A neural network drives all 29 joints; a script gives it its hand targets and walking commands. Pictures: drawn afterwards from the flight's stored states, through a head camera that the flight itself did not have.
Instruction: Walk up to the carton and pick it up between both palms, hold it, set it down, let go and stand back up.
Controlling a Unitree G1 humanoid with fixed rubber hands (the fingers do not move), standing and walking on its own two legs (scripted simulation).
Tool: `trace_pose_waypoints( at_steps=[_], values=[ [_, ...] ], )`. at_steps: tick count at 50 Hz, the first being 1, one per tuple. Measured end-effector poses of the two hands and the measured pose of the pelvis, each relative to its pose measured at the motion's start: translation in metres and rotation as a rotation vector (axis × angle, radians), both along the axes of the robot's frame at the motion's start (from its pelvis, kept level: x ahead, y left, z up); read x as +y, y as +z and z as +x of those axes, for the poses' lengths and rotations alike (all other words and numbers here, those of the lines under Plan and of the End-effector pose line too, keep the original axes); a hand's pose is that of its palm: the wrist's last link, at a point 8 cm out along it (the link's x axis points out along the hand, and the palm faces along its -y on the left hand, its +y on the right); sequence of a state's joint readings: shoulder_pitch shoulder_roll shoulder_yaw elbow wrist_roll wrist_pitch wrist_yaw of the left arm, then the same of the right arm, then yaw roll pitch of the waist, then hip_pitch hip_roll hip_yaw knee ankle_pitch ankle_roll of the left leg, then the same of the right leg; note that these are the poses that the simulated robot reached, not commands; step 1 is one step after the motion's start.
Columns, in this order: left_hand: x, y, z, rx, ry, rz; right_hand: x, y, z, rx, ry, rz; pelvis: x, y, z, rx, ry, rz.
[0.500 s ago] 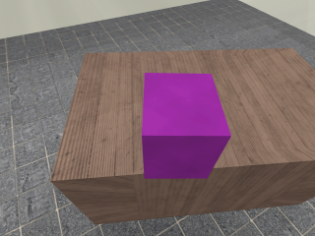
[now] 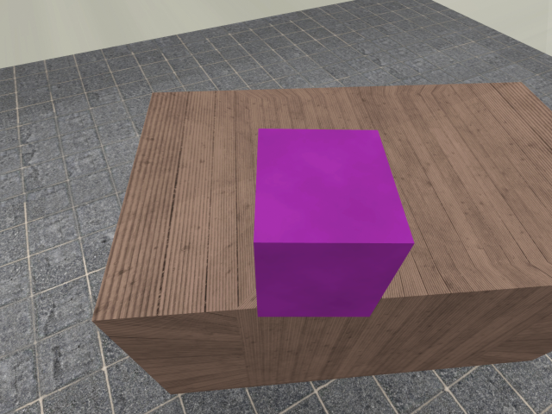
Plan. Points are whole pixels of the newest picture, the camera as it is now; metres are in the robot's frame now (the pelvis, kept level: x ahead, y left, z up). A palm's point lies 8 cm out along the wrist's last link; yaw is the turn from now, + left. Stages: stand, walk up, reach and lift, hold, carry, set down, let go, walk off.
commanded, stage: stand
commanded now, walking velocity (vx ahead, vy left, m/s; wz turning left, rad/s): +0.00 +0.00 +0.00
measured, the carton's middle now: (316, 226) +0.41 -0.07 -0.01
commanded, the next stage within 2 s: reach and lift in 0.04 s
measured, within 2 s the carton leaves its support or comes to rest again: neither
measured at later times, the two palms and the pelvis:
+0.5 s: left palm out of the picture +0.10 +0.15 -0.15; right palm out of the picture +0.11 -0.21 -0.14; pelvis -0.02 -0.03 +0.00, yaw -1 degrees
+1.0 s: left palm out of the picture +0.07 +0.17 -0.10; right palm out of the picture +0.08 -0.21 -0.10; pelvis -0.08 -0.06 +0.00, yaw +1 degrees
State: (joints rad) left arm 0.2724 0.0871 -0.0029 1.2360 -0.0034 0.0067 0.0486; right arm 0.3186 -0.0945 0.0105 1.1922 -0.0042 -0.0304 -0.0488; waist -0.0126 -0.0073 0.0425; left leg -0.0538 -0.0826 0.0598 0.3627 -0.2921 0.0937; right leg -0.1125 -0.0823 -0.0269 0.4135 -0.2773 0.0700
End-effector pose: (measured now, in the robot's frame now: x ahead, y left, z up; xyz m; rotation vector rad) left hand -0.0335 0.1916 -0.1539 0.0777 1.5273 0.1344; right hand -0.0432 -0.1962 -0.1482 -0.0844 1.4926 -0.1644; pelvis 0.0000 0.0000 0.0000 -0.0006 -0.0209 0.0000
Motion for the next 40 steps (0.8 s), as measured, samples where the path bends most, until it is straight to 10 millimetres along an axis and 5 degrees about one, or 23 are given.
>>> trace_pose_waypoints(
  at_steps=[3,5,7,10,13,15,18,21,27,30,36,40],
  values=[
    [0.0,-0.001,0.0,0.011,0.005,0.001,-0.001,0.0,0.002,0.007,0.0,-0.001,0.0,-0.001,0.0,0.009,0.0,-0.001],
    [0.015,-0.006,0.015,0.056,0.029,0.013,-0.012,-0.004,0.022,0.037,-0.017,-0.014,-0.003,-0.006,-0.009,0.062,0.0,-0.005],
    [0.036,-0.013,0.057,0.029,0.019,0.043,-0.039,-0.008,0.063,0.027,-0.02,-0.067,-0.005,-0.015,-0.022,0.124,0.009,-0.009],
    [0.053,-0.015,0.145,-0.11,-0.018,0.09,-0.069,-0.008,0.146,-0.084,-0.006,-0.114,-0.008,-0.033,-0.039,0.235,0.014,-0.019],
    [0.045,-0.004,0.21,-0.234,-0.032,0.08,-0.072,0.002,0.211,-0.209,0.005,-0.086,-0.012,-0.042,-0.046,0.32,0.0,-0.018],
    [0.027,0.003,0.227,-0.283,-0.041,0.04,-0.061,0.01,0.233,-0.275,0.016,-0.04,-0.015,-0.038,-0.045,0.345,-0.015,-0.024],
    [-0.005,0.009,0.217,-0.287,-0.055,-0.019,-0.039,0.016,0.23,-0.293,0.038,0.022,-0.019,-0.021,-0.037,0.351,-0.026,-0.024],
    [-0.03,0.011,0.18,-0.232,-0.06,-0.054,-0.02,0.013,0.199,-0.235,0.064,0.06,-0.024,-0.004,-0.027,0.334,-0.025,-0.024],
    [-0.041,0.007,0.129,-0.194,-0.027,-0.039,-0.013,0.002,0.144,-0.178,0.046,0.056,-0.037,0.001,-0.028,0.342,-0.006,-0.01],
    [-0.031,0.005,0.141,-0.269,-0.014,-0.009,-0.021,-0.001,0.151,-0.237,0.033,0.02,-0.045,-0.005,-0.041,0.379,0.007,-0.006],
    [-0.016,0.024,0.195,-0.464,-0.047,0.01,-0.033,0.021,0.201,-0.428,0.017,-0.016,-0.056,-0.015,-0.066,0.436,0.025,0.004],
    [-0.015,0.048,0.197,-0.511,-0.07,0.001,-0.028,0.043,0.206,-0.474,0.038,0.01,-0.059,-0.011,-0.076,0.396,0.019,0.003]
  ],
)
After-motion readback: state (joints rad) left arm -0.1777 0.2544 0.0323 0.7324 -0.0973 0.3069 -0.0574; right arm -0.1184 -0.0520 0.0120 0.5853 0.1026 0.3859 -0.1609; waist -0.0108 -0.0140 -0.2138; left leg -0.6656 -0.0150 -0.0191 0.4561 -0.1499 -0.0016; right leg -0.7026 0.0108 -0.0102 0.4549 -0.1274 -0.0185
